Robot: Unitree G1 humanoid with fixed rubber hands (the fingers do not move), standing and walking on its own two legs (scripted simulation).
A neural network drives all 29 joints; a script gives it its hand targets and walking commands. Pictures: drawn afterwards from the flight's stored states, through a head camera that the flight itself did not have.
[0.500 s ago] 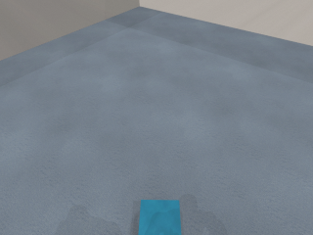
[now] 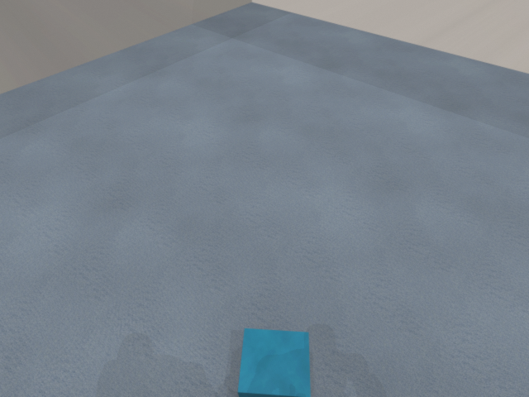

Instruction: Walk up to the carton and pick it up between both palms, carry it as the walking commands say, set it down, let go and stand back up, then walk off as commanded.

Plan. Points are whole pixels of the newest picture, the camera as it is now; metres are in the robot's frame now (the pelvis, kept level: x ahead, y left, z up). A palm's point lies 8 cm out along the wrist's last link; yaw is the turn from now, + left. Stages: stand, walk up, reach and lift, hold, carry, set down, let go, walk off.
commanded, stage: stand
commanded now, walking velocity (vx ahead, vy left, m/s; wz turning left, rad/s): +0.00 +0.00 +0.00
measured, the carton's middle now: (274, 367) +0.37 +0.02 -0.68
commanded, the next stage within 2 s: walk off in 0.82 s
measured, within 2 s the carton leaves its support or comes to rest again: neither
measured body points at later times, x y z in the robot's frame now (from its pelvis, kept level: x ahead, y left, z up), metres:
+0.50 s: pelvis -0.01 +0.00 +0.01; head -0.01 +0.01 +0.46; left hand -0.02 +0.26 -0.14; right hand +0.05 -0.26 -0.12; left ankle -0.02 +0.11 -0.72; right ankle -0.10 -0.11 -0.72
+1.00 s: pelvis -0.02 -0.01 +0.01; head -0.02 +0.00 +0.46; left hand -0.07 +0.23 -0.14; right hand +0.01 -0.25 -0.14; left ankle -0.02 +0.11 -0.72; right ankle -0.10 -0.11 -0.72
